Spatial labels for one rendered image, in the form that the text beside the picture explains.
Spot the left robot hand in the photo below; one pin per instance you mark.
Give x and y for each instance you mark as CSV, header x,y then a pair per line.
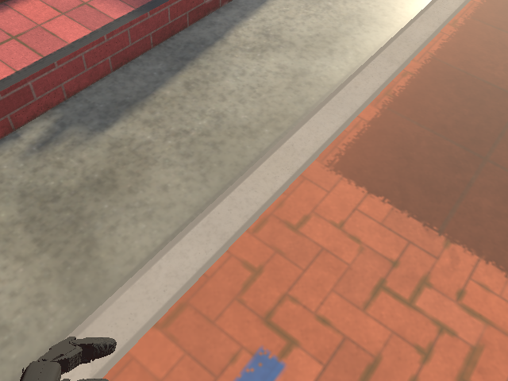
x,y
67,355

